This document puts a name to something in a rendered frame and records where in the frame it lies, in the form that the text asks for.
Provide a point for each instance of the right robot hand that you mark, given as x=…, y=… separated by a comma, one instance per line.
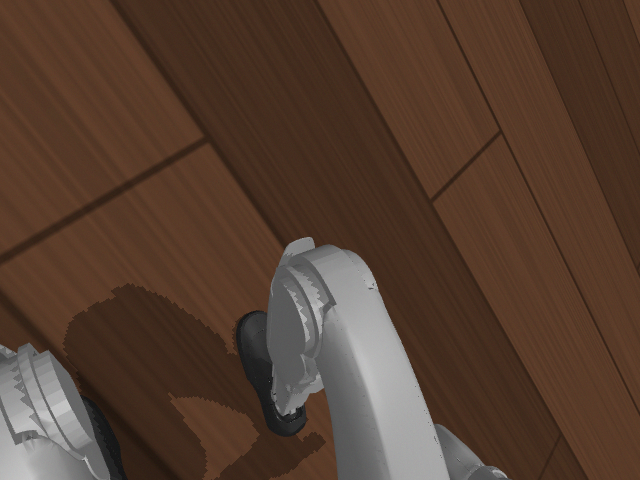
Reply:
x=461, y=461

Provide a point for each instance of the right robot foot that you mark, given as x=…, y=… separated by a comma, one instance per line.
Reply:
x=257, y=364

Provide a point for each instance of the left robot foot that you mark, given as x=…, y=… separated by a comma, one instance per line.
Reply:
x=106, y=440

